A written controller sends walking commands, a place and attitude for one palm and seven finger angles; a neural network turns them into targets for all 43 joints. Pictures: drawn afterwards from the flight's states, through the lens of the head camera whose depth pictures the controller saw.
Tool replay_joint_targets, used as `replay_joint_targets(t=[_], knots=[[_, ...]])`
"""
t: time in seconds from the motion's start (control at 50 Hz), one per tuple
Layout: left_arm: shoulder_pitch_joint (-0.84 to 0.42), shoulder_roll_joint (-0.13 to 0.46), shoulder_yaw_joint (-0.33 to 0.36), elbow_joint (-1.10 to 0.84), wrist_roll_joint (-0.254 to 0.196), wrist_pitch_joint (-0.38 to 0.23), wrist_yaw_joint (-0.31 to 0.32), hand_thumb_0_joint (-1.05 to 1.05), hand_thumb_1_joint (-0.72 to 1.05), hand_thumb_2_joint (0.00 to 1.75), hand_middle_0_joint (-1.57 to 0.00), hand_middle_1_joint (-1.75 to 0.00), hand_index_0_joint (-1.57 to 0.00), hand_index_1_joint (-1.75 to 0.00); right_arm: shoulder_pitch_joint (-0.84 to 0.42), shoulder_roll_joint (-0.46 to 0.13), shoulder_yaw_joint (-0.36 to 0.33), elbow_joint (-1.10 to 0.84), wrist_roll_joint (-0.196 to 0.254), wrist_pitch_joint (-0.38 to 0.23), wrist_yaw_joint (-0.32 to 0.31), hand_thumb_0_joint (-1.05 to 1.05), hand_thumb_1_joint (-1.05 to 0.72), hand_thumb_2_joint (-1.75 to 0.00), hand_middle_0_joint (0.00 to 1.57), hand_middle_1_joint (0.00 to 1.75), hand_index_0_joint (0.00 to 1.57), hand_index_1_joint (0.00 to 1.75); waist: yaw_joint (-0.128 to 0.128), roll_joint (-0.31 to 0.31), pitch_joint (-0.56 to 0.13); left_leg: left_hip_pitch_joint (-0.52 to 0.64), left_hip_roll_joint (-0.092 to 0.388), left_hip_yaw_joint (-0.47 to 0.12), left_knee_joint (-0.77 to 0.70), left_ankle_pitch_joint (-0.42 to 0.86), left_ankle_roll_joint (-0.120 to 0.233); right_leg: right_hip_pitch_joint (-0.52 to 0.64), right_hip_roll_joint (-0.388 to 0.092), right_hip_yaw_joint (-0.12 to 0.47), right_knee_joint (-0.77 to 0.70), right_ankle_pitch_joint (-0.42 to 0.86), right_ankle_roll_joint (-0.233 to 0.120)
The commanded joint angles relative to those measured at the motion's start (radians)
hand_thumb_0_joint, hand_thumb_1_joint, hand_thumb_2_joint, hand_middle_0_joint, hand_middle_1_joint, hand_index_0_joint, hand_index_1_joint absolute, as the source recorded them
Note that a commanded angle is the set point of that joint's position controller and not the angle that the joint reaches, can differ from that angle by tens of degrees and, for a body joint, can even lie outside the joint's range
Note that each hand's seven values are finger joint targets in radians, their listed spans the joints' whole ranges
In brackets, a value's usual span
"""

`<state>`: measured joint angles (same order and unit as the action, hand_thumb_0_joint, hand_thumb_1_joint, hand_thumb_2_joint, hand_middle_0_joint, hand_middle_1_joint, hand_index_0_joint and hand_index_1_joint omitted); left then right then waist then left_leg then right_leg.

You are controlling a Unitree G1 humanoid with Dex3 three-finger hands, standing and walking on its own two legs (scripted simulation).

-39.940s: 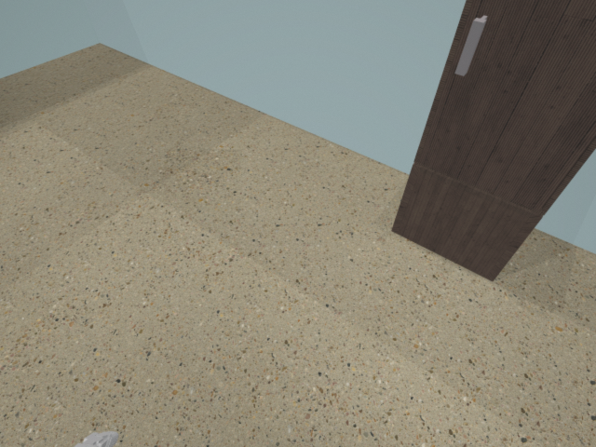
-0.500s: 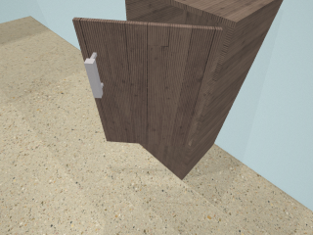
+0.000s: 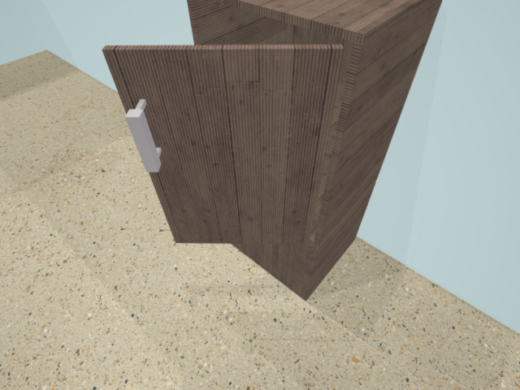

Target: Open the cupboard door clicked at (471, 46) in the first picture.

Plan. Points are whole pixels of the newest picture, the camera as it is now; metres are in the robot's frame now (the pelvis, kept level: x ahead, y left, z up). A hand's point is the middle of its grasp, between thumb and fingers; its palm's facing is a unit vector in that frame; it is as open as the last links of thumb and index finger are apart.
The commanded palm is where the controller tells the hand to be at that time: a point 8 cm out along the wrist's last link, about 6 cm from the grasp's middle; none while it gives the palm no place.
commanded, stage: come to a stop and stand still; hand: left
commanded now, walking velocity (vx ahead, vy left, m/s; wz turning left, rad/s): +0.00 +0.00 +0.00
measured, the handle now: (147, 136) +0.56 +0.25 +0.09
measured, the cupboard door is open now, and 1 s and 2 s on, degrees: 40 40 40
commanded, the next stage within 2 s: look again from close up in 0.50 s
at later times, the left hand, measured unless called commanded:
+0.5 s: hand out of the picture -0.07 +0.16 -0.17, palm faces +0.04 -0.98 -0.20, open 7.4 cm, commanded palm none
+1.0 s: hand out of the picture -0.05 +0.15 -0.17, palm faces +0.05 -0.99 -0.15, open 7.4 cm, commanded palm none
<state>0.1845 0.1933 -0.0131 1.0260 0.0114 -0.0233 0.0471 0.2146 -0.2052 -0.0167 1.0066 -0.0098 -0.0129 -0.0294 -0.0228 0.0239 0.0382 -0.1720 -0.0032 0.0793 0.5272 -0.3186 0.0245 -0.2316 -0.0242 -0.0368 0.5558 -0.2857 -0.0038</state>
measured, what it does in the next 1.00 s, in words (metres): stands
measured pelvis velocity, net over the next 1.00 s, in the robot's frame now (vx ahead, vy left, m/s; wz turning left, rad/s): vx -0.04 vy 0.00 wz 0.02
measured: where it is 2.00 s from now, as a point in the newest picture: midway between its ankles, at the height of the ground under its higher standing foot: outside the picture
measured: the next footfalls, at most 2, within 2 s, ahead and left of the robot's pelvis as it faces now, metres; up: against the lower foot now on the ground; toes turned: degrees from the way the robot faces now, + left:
none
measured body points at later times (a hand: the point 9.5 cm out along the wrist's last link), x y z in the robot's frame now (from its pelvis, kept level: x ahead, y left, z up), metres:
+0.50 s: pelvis -0.04 -0.01 +0.01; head -0.04 -0.01 +0.46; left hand -0.07 +0.21 -0.15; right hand -0.09 -0.24 -0.15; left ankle -0.02 +0.10 -0.73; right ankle +0.01 -0.12 -0.73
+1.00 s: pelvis -0.04 +0.00 +0.01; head -0.04 +0.01 +0.46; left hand -0.05 +0.21 -0.16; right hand -0.05 -0.20 -0.15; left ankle -0.02 +0.10 -0.73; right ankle +0.01 -0.12 -0.73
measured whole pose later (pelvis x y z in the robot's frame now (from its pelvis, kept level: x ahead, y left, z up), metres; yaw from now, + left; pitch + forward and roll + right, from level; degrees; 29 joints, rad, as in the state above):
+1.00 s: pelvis -0.04 +0.00 +0.01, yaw +1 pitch -2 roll +0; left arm 0.33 0.12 -0.01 1.10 0.01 -0.02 0.04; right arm 0.32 -0.10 0.00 1.12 -0.01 -0.02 -0.02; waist 0.01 -0.02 0.02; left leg -0.20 -0.01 0.06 0.44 -0.21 0.03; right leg -0.24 -0.03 -0.05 0.45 -0.17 0.00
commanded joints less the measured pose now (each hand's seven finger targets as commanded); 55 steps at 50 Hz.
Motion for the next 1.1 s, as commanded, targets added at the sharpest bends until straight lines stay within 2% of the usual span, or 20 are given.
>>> replay_joint_targets(t=[0.0,0.02,0.04,0.1,0.18,0.32,0.4,0.46,0.52,0.54,0.58,0.68,0.76,0.88,0.96,1.08], knots=[[0.042,0.124,0.021,-0.048,0.0,0.003,-0.003,0.0,0.9,0.9,-0.2,-0.3,-0.2,-0.3,0.048,-0.096,-0.011,-0.05,-0.006,-0.002,0.003,0.0,-0.9,-0.9,0.2,0.3,0.2,0.3,0.005,-0.063,0.011,-0.036,0.104,-0.108,-0.125,0.203,0.0,0.018,-0.1,0.107,-0.117,0.258,-0.047],[0.035,0.124,0.021,-0.055,0.0,0.006,-0.006,0.0,0.9,0.9,-0.2,-0.3,-0.2,-0.3,0.042,-0.097,-0.01,-0.053,-0.006,-0.001,0.006,0.0,-0.9,-0.9,0.2,0.3,0.2,0.3,0.006,-0.06,0.045,-0.06,0.1,-0.115,-0.152,0.118,0.002,-0.004,-0.094,0.115,-0.152,0.116,-0.044],[0.041,0.124,0.02,-0.052,0.001,0.006,-0.008,0.0,0.9,0.9,-0.2,-0.3,-0.2,-0.3,0.038,-0.087,-0.008,-0.049,-0.008,-0.001,0.009,0.0,-0.9,-0.9,0.2,0.3,0.2,0.3,0.012,-0.046,0.069,-0.063,0.094,-0.116,-0.163,0.098,0.003,-0.024,-0.09,0.122,-0.177,0.059,-0.045],[0.053,0.131,0.023,-0.056,0.002,0.009,-0.013,0.0,0.9,0.9,-0.2,-0.3,-0.2,-0.3,0.061,-0.098,-0.007,-0.04,-0.012,0.002,0.016,0.0,-0.9,-0.9,0.2,0.3,0.2,0.3,0.005,-0.053,0.079,-0.077,0.074,-0.11,-0.179,-0.028,0.0,-0.065,-0.089,0.147,-0.236,-0.144,-0.045],[0.083,0.122,0.031,-0.057,0.003,0.01,-0.014,0.0,0.9,0.9,-0.2,-0.3,-0.2,-0.3,0.101,-0.09,-0.007,-0.024,-0.015,0.005,0.017,0.0,-0.9,-0.9,0.2,0.3,0.2,0.3,0.003,-0.058,0.062,-0.091,0.071,-0.111,-0.182,-0.074,0.003,-0.08,-0.086,0.146,-0.256,-0.206,-0.042],[0.135,0.096,0.03,-0.025,-0.001,0.004,-0.016,0.0,0.9,0.9,-0.2,-0.3,-0.2,-0.3,0.17,-0.059,0.002,0.024,-0.011,-0.002,0.014,0.0,-0.9,-0.9,0.2,0.3,0.2,0.3,0.007,-0.051,0.042,-0.116,0.073,-0.116,-0.184,-0.058,0.005,-0.06,-0.09,0.14,-0.259,-0.187,-0.042],[0.166,0.078,0.025,0.005,-0.002,0.003,-0.015,0.0,0.9,0.9,-0.2,-0.3,-0.2,-0.3,0.195,-0.042,0.008,0.056,-0.007,-0.007,0.011,0.0,-0.9,-0.9,0.2,0.3,0.2,0.3,0.014,-0.038,0.054,-0.139,0.082,-0.125,-0.204,-0.056,0.005,-0.035,-0.088,0.123,-0.246,-0.139,-0.04],[0.185,0.065,0.022,0.026,-0.002,0.002,-0.013,0.0,0.9,0.9,-0.2,-0.3,-0.2,-0.3,0.211,-0.028,0.01,0.075,-0.005,-0.005,0.01,0.0,-0.9,-0.9,0.2,0.3,0.2,0.3,0.014,-0.058,0.071,-0.142,0.075,-0.12,-0.195,-0.049,0.004,-0.045,-0.09,0.126,-0.257,-0.157,-0.04],[0.198,0.052,0.02,0.039,-0.003,0.002,-0.012,0.0,0.9,0.9,-0.2,-0.3,-0.2,-0.3,0.224,-0.017,0.011,0.09,-0.005,-0.004,0.008,0.0,-0.9,-0.9,0.2,0.3,0.2,0.3,0.014,-0.033,0.064,-0.138,0.076,-0.119,-0.193,-0.051,0.002,-0.05,-0.09,0.126,-0.254,-0.156,-0.041],[0.199,0.053,0.02,0.041,-0.002,0.002,-0.011,0.0,0.9,0.9,-0.2,-0.3,-0.2,-0.3,0.226,-0.01,0.012,0.095,-0.004,-0.003,0.007,0.0,-0.9,-0.9,0.2,0.3,0.2,0.3,0.016,-0.047,0.073,-0.143,0.078,-0.116,-0.194,-0.053,0.002,-0.047,-0.088,0.122,-0.257,-0.153,-0.04],[0.207,0.04,0.019,0.046,-0.002,0.001,-0.011,0.0,0.9,0.9,-0.2,-0.3,-0.2,-0.3,0.229,-0.007,0.012,0.097,-0.004,-0.006,0.006,0.0,-0.9,-0.9,0.2,0.3,0.2,0.3,0.016,-0.029,0.071,-0.147,0.078,-0.119,-0.194,-0.044,0.002,-0.045,-0.087,0.122,-0.247,-0.132,-0.041],[0.218,0.023,0.017,0.053,-0.001,-0.002,-0.009,0.0,0.9,0.9,-0.2,-0.3,-0.2,-0.3,0.229,0.008,0.011,0.101,-0.002,-0.01,0.003,0.0,-0.9,-0.9,0.2,0.3,0.2,0.3,0.018,-0.044,0.058,-0.143,0.082,-0.119,-0.195,-0.018,0.002,-0.027,-0.087,0.113,-0.234,-0.078,-0.037],[0.219,0.01,0.016,0.053,0.0,-0.003,-0.007,0.0,0.9,0.9,-0.2,-0.3,-0.2,-0.3,0.213,0.011,0.011,0.1,-0.001,-0.015,0.001,0.0,-0.9,-0.9,0.2,0.3,0.2,0.3,0.021,-0.003,0.062,-0.144,0.094,-0.131,-0.211,-0.006,0.002,-0.013,-0.081,0.101,-0.216,-0.01,-0.036],[0.218,0.002,0.016,0.049,0.003,-0.003,-0.006,0.0,0.9,0.9,-0.2,-0.3,-0.2,-0.3,0.191,0.009,0.008,0.091,0.0,-0.017,0.0,0.0,-0.9,-0.9,0.2,0.3,0.2,0.3,0.024,-0.019,0.067,-0.142,0.1,-0.139,-0.227,0.003,0.003,0.004,-0.079,0.091,-0.206,0.044,-0.031],[0.217,0.001,0.016,0.047,0.005,-0.002,-0.007,0.0,0.9,0.9,-0.2,-0.3,-0.2,-0.3,0.178,0.004,0.005,0.092,-0.001,-0.015,0.002,0.0,-0.9,-0.9,0.2,0.3,0.2,0.3,0.025,-0.025,0.083,-0.143,0.102,-0.144,-0.244,-0.023,0.004,-0.008,-0.078,0.083,-0.208,0.035,-0.026],[0.212,0.006,0.018,0.045,0.005,-0.002,-0.007,0.0,0.9,0.9,-0.2,-0.3,-0.2,-0.3,0.166,-0.005,0.004,0.087,-0.001,-0.017,0.002,0.0,-0.9,-0.9,0.2,0.3,0.2,0.3,0.024,-0.021,0.059,-0.12,0.105,-0.147,-0.254,-0.002,0.005,0.01,-0.078,0.082,-0.203,0.067,-0.026]])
